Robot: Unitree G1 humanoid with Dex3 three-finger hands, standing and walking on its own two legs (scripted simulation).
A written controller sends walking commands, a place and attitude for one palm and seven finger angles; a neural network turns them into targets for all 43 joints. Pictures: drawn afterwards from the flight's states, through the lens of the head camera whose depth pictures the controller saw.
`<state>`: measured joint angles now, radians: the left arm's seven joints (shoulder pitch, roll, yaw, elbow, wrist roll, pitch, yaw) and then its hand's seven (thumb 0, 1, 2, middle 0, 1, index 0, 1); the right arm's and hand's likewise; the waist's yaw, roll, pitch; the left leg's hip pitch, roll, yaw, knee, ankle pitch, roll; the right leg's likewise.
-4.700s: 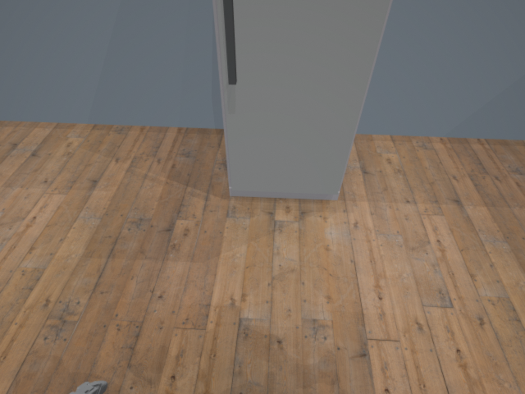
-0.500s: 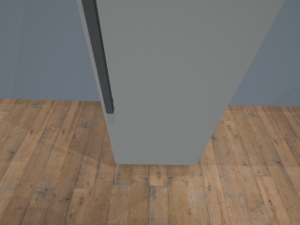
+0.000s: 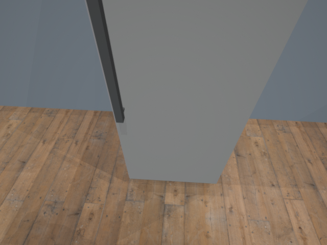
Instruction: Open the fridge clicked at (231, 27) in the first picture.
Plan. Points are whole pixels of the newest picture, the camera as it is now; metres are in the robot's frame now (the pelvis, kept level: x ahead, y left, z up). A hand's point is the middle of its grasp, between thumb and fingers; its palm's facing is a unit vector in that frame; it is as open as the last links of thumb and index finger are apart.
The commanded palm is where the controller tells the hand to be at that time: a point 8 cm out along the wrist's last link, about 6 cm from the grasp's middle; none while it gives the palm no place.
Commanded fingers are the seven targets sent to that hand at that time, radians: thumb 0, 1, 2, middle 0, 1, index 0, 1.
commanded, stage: come to a stop and stand still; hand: left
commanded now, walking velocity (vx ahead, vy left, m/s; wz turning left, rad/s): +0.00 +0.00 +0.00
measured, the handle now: (111, 67) +0.57 +0.19 +0.14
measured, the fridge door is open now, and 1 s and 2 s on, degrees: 0 0 0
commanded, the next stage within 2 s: look again from close up in 1.16 s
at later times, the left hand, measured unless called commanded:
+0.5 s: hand out of the picture +0.01 +0.24 -0.18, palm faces -0.03 -0.97 -0.24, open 7.4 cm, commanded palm none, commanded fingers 0.00 0.90 0.90 -0.20 -0.30 -0.20 -0.30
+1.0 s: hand out of the picture +0.01 +0.17 -0.18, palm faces +0.01 -0.99 -0.14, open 7.3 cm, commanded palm none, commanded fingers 0.00 0.90 0.90 -0.20 -0.30 -0.20 -0.30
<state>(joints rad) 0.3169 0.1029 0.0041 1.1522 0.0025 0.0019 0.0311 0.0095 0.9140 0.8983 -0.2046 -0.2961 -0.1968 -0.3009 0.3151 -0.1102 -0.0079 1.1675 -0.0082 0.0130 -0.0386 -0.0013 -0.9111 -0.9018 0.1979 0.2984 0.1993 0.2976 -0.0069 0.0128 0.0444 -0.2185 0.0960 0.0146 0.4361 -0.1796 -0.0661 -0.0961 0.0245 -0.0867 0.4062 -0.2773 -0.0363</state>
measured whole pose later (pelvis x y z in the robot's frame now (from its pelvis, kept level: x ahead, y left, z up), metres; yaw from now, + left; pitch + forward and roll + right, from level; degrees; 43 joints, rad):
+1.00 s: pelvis +0.02 +0.01 +0.00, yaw -1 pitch +1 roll +0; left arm 0.32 0.14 -0.01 1.09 0.01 -0.02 0.03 0.01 0.92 0.90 -0.21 -0.30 -0.20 -0.30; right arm 0.29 -0.13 0.02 1.11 -0.01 -0.01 -0.04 0.01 -0.93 -0.90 0.20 0.30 0.20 0.30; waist 0.01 -0.03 0.01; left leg -0.22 0.04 0.04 0.50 -0.29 -0.02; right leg -0.17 0.03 -0.10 0.47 -0.31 -0.05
